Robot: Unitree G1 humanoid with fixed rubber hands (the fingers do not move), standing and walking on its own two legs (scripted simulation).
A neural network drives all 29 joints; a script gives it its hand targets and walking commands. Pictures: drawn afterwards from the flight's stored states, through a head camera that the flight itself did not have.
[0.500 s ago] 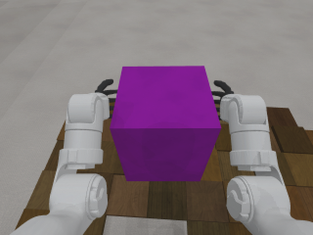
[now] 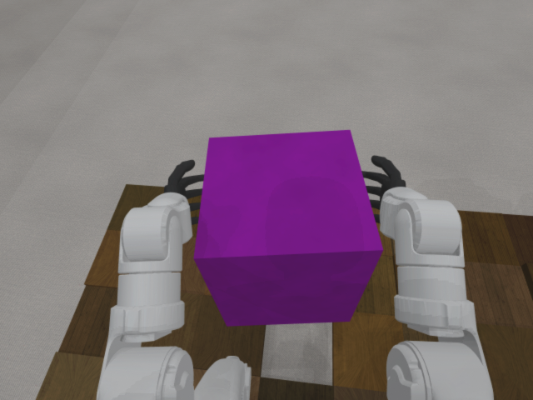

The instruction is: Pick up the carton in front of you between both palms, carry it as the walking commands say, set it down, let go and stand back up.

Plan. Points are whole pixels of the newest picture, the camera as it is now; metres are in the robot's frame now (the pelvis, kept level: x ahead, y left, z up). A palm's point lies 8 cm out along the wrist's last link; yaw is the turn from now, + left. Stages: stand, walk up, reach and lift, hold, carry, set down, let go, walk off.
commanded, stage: carry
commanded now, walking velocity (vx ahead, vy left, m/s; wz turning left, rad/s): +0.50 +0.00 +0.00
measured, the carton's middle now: (283, 235) +0.35 +0.01 -0.01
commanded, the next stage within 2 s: none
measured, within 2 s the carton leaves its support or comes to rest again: neither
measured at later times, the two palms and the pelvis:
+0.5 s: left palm (217, 35) +0.66 +0.14 +0.14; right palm (392, 45) +0.63 -0.16 +0.14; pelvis +0.34 +0.02 +0.04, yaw -2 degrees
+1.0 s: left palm out of the picture +0.98 +0.12 +0.12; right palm out of the picture +0.98 -0.18 +0.12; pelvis +0.65 -0.03 +0.01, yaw -1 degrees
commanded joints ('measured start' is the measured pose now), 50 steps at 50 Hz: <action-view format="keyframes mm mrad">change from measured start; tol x32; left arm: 1 -813 -1118 -758 -217 -518 -28 -254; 32 -308 -860 -714 -210 -362 106 -272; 50 -671 -915 -722 -114 -455 -8 -251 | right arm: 1 -659 1121 680 -177 368 -59 200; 31 -311 932 747 -283 359 60 283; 50 -637 985 703 -155 394 -22 217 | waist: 1 12 -116 -552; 8 -76 -151 -583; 11 -149 313 -725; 29 -69 120 -331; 33 -2 -401 -497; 50 35 -111 -355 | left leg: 1 -139 22 23 -157 0 -13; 8 500 -87 186 -619 296 77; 11 1056 326 -602 -703 661 339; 27 658 179 2 -817 545 84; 30 619 112 107 -538 630 19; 34 -103 -18 -1 182 -107 -19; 50 -34 26 88 -548 450 30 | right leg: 1 557 -285 300 -92 443 -163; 8 269 -175 11 183 820 -6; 11 -384 44 99 870 -282 72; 13 -496 -40 140 851 -251 48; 30 212 -22 -128 -104 272 74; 33 708 -436 570 -94 224 -91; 50 500 -221 53 -147 441 -92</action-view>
